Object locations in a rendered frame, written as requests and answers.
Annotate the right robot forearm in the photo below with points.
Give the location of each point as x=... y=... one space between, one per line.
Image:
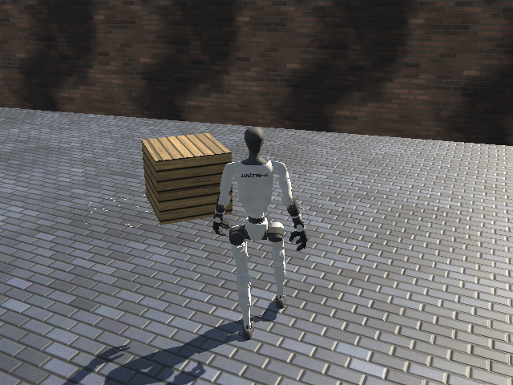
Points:
x=295 y=215

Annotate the robot right upper arm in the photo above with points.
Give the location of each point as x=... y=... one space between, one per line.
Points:
x=280 y=169

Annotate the robot right hand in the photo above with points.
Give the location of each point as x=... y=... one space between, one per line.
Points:
x=303 y=238

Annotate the robot left hand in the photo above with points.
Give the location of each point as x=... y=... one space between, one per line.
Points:
x=225 y=224

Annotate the robot right foot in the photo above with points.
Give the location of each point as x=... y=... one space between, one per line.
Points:
x=280 y=302

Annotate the robot left upper arm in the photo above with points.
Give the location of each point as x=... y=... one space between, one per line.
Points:
x=226 y=183

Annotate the left robot shin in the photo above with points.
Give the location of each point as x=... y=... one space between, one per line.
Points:
x=244 y=299

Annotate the left robot forearm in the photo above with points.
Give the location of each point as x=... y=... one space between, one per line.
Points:
x=219 y=211

